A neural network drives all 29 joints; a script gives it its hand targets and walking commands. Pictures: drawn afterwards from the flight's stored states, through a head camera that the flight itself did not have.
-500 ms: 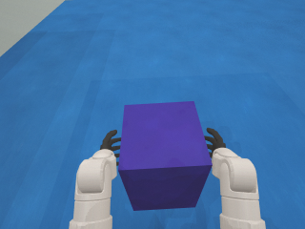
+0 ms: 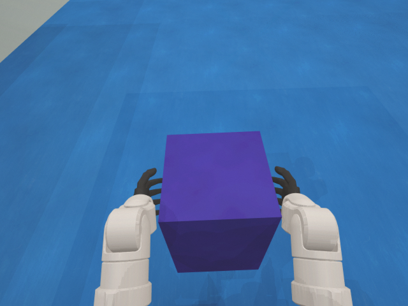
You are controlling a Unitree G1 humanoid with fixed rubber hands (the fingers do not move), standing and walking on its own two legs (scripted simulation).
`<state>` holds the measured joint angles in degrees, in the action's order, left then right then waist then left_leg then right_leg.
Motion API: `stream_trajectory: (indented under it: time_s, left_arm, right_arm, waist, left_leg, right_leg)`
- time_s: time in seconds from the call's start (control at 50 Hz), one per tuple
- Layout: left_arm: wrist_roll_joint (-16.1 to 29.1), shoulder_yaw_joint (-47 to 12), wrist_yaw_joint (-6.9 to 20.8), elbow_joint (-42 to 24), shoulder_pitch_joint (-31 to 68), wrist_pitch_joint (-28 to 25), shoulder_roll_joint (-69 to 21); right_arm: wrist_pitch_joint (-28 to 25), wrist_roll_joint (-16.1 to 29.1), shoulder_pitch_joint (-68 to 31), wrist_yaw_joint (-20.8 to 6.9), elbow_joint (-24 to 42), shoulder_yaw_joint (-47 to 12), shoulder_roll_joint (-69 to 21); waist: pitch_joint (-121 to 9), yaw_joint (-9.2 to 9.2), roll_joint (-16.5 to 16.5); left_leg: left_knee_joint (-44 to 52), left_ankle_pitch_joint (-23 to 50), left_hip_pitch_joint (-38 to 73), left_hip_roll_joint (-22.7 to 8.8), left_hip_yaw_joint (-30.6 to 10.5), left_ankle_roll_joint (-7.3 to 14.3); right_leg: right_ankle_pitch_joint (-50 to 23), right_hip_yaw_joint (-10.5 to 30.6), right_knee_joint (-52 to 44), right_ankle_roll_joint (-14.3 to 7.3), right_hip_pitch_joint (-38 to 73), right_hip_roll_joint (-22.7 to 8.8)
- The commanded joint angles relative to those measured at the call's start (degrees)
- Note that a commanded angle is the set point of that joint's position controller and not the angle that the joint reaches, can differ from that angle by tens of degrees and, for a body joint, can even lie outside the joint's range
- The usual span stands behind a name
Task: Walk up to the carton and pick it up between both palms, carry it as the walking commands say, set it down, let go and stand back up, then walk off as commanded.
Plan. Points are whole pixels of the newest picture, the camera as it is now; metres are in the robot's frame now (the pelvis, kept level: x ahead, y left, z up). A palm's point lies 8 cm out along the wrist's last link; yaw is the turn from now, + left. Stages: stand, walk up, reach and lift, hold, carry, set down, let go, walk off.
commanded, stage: hold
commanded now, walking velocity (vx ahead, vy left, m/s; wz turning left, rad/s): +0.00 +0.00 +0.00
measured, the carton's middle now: (215, 206) +0.31 +0.00 +0.01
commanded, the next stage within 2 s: set down in 0.14 s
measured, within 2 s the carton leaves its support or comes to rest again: neither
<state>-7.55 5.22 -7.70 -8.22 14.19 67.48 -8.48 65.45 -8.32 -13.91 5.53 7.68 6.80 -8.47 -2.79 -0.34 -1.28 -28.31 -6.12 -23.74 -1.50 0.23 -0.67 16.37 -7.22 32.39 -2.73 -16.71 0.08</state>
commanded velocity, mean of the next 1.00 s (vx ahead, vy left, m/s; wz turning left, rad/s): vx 0.00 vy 0.00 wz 0.00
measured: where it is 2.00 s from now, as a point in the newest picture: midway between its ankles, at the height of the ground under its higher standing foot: outside the picture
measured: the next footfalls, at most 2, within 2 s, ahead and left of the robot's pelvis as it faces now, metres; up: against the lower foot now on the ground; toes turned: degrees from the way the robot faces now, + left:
none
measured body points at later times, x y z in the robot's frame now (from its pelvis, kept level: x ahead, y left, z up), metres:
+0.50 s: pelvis -0.01 +0.06 +0.00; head -0.04 +0.07 +0.44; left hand +0.34 +0.14 +0.02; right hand +0.28 -0.14 +0.01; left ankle +0.10 +0.14 -0.73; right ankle +0.00 -0.08 -0.73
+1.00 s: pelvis -0.01 +0.05 -0.03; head +0.10 +0.01 +0.41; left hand +0.35 +0.11 -0.08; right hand +0.31 -0.16 -0.09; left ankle +0.10 +0.14 -0.73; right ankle +0.00 -0.08 -0.73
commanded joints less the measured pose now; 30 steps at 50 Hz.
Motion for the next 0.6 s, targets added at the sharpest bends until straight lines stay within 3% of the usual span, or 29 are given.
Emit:
stream_trajectory:
  time_s: [0.0, 0.02, 0.04, 0.06, 0.1, 0.12, 0.14, 0.16, 0.18, 0.22, 0.24, 0.28, 0.3, 0.32, 0.36, 0.4, 0.44, 0.46, 0.48, 0.54, 0.56, 0.58]
  left_arm:
    - [6.2, -23.6, 16.0, 16.4, 24.9, -25.8, -48.7]
    - [8.5, -27.1, 16.5, 9.8, 31.6, -27.8, -52.2]
    - [11.9, -30.6, 17.4, 2.4, 38.2, -29.2, -54.2]
    - [14.0, -32.5, 18.0, 0.0, 39.6, -29.6, -55.6]
    - [13.7, -32.0, 17.4, -1.5, 41.4, -29.5, -53.7]
    - [11.5, -30.0, 16.6, 0.1, 40.5, -29.1, -50.6]
    - [12.6, -32.2, 17.8, -0.3, 36.3, -29.4, -52.1]
    - [10.6, -30.9, 17.8, 1.1, 34.0, -29.2, -50.9]
    - [8.3, -28.6, 17.7, 7.0, 30.1, -28.5, -50.2]
    - [5.6, -24.7, 18.3, 17.5, 33.7, -29.0, -49.9]
    - [4.1, -22.3, 18.7, 21.9, 33.7, -29.5, -49.8]
    - [2.3, -19.5, 19.1, 27.9, 39.8, -30.2, -52.7]
    - [1.8, -18.3, 19.3, 31.3, 42.0, -30.5, -55.5]
    - [2.9, -18.1, 19.6, 32.5, 45.5, -31.1, -58.4]
    - [3.1, -15.7, 19.6, 36.5, 50.9, -32.8, -61.7]
    - [3.0, -13.5, 18.4, 39.1, 53.1, -34.3, -64.5]
    - [1.9, -10.0, 16.7, 42.8, 53.3, -35.3, -65.5]
    - [2.0, -9.0, 15.9, 43.4, 54.3, -35.8, -65.5]
    - [2.1, -8.8, 15.1, 43.0, 53.0, -36.3, -65.9]
    - [3.1, -9.6, 13.1, 39.7, 52.6, -38.5, -66.0]
    - [3.3, -10.5, 12.6, 39.1, 51.8, -39.1, -66.5]
    - [3.1, -11.0, 12.2, 37.7, 51.6, -39.8, -65.6]
  right_arm:
    - [-24.1, 5.6, -20.3, -11.4, -18.3, -22.0, -51.1]
    - [-26.8, 9.6, -28.4, -12.4, -11.7, -27.7, -56.1]
    - [-28.3, 13.3, -32.8, -12.7, -5.3, -34.1, -61.2]
    - [-28.9, 16.1, -34.8, -12.9, -1.6, -39.8, -64.2]
    - [-29.2, 18.9, -37.0, -12.4, -0.9, -43.5, -64.0]
    - [-28.3, 17.9, -35.4, -12.3, -5.5, -41.9, -63.6]
    - [-27.1, 12.8, -26.4, -11.2, -12.4, -38.9, -67.7]
    - [-27.0, 12.4, -25.1, -11.5, -15.1, -38.9, -67.2]
    - [-27.0, 11.4, -23.8, -11.8, -18.0, -37.3, -66.2]
    - [-27.8, 9.0, -25.9, -12.6, -26.8, -30.0, -65.6]
    - [-28.6, 8.8, -29.0, -13.0, -28.7, -28.2, -65.4]
    - [-30.2, 6.9, -35.1, -14.3, -34.4, -21.3, -63.6]
    - [-31.0, 5.8, -39.1, -15.2, -36.7, -18.5, -62.3]
    - [-31.8, 4.9, -41.3, -15.9, -39.0, -16.3, -61.9]
    - [-33.5, 2.7, -47.3, -17.3, -43.9, -11.5, -60.3]
    - [-35.3, 0.7, -51.5, -19.0, -45.9, -9.5, -58.0]
    - [-36.7, -1.1, -55.0, -20.4, -47.2, -7.5, -54.4]
    - [-37.6, -1.9, -56.1, -20.9, -48.0, -6.5, -53.2]
    - [-38.6, -2.2, -55.5, -21.3, -48.2, -6.6, -52.6]
    - [-41.6, -2.5, -52.9, -21.8, -49.7, -7.2, -53.1]
    - [-42.7, -2.9, -52.3, -21.7, -49.6, -7.0, -52.9]
    - [-43.6, -3.1, -51.0, -21.6, -50.4, -7.0, -52.9]
  waist:
    - [-7.9, 1.05, 3.7]
    - [-18.1, 0.12, 4.3]
    - [-27.7, 0.04, 7.6]
    - [-34.8, -0.61, 9.6]
    - [-36.8, -3.12, 8.5]
    - [-30.3, -5.71, 7.6]
    - [-28.7, -1.6, 4.2]
    - [-25.2, -5.01, 0.9]
    - [-19.8, -5.76, -0.5]
    - [-10.8, -4.1, -0.3]
    - [-7.0, -5.13, 0.6]
    - [-2.5, -2.46, 1.1]
    - [-1.8, -1.27, 0.6]
    - [-1.8, 0.87, 1.9]
    - [-2.5, 2.3, 2.6]
    - [-4.8, 2.23, 0.8]
    - [-6.0, 0.78, -2.4]
    - [-6.6, 1.06, -2.4]
    - [-8.2, 0.05, -3.5]
    - [-13.6, -1.02, -3.5]
    - [-15.2, -0.31, -3.6]
    - [-16.5, -0.76, -3.6]
  left_leg:
    - [3.2, 9.2, 27.4, 5.1, -5.0, 1.9]
    - [0.5, 12.9, 27.0, 6.6, -5.4, 1.4]
    - [-1.8, 13.5, 25.4, 6.6, -5.2, 1.0]
    - [-2.5, 13.7, 23.6, 7.1, -4.7, 0.3]
    - [-1.3, 14.2, 20.5, 7.3, -4.0, -0.1]
    - [-0.3, 9.5, 17.4, 7.1, -3.3, 0.2]
    - [0.8, 5.5, 16.8, 10.1, -2.7, 2.1]
    - [3.1, 4.0, 15.8, 9.3, -3.7, 3.0]
    - [3.8, 1.5, 14.3, 9.5, -3.3, 3.3]
    - [3.4, -4.5, 17.3, 8.9, -3.7, 3.7]
    - [3.1, -6.3, 18.6, 8.6, -3.9, 3.7]
    - [2.4, -12.7, 20.0, 7.6, -5.1, 2.7]
    - [2.2, -15.8, 20.2, 7.4, -5.3, 1.9]
    - [2.0, -17.7, 20.8, 7.0, -6.1, 1.4]
    - [2.4, -21.1, 21.0, 6.0, -7.4, 0.7]
    - [3.7, -22.8, 21.2, 4.3, -9.7, 0.2]
    - [5.3, -26.3, 17.7, 2.4, -11.3, 0.0]
    - [6.0, -27.9, 17.2, 1.5, -12.4, -0.2]
    - [6.7, -27.4, 17.6, 1.0, -13.1, -0.8]
    - [5.0, -21.1, 19.5, 0.5, -13.4, -1.6]
    - [4.1, -18.3, 20.7, 0.6, -13.1, -1.9]
    - [2.6, -14.8, 21.1, 1.1, -12.4, -2.1]
  right_leg:
    - [-20.4, 14.0, -8.8, 2.1, 3.2, 1.1]
    - [-23.0, 13.5, -6.4, 2.8, 6.2, 1.4]
    - [-30.6, 14.7, -4.0, 3.9, 11.1, 0.5]
    - [-37.6, 16.5, -2.7, 4.8, 15.5, 0.1]
    - [-44.8, 18.2, -1.9, 6.3, 18.4, -0.3]
    - [-38.3, 18.5, -2.8, 6.3, 16.5, -0.4]
    - [-36.6, 18.9, -5.9, 4.4, 19.5, -0.5]
    - [-32.2, 17.7, -6.0, 4.1, 18.1, 0.6]
    - [-26.8, 17.4, -7.5, 3.9, 16.6, 0.7]
    - [-6.2, 17.5, -12.4, 3.3, 8.0, 0.2]
    - [1.5, 16.7, -14.0, 2.7, 4.4, 0.4]
    - [12.9, 14.9, -15.1, 0.9, -0.8, 1.6]
    - [15.3, 14.2, -14.6, 0.2, -1.8, 2.1]
    - [16.2, 13.5, -14.0, -0.3, -2.7, 2.5]
    - [16.8, 12.5, -11.5, -0.6, -4.4, 3.2]
    - [13.3, 11.1, -7.5, -0.7, -5.4, 4.2]
    - [10.0, 10.4, -3.4, -0.4, -3.6, 5.4]
    - [8.5, 10.1, -1.3, -0.4, -3.5, 6.0]
    - [6.2, 10.4, -0.2, -0.4, -3.0, 6.1]
    - [0.8, 11.0, 1.3, -0.8, -3.0, 6.1]
    - [-0.2, 11.1, 1.3, -1.0, -3.5, 6.1]
    - [-1.3, 11.5, 1.1, -1.5, -4.3, 6.0]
